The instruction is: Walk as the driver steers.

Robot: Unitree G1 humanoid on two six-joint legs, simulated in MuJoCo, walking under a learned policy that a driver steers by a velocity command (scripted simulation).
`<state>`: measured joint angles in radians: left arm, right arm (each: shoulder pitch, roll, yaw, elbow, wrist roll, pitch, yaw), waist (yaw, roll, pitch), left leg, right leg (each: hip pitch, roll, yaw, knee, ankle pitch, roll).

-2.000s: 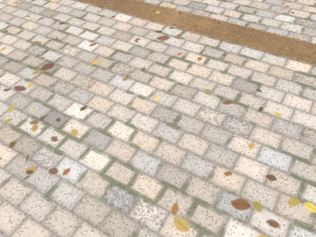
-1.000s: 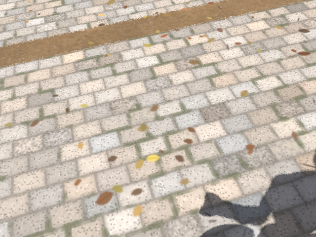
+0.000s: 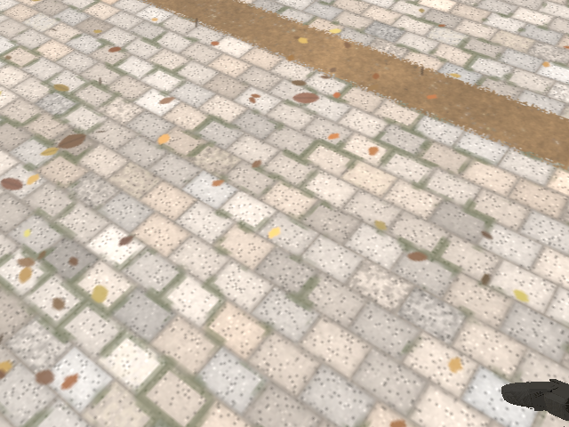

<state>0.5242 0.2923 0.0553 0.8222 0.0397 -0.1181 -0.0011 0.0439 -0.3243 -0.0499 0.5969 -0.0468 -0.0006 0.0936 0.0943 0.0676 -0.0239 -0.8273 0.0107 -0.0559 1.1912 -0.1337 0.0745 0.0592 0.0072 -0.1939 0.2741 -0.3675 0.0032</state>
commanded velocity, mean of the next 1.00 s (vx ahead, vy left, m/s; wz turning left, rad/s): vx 0.28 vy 0.00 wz -0.61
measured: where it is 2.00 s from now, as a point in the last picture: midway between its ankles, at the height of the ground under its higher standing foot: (518, 360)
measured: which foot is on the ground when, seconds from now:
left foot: up 0.00-0.12, down 0.14-0.58, up 0.60-1.00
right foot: down 0.00-0.14, up 0.16-0.56, down 0.58-1.00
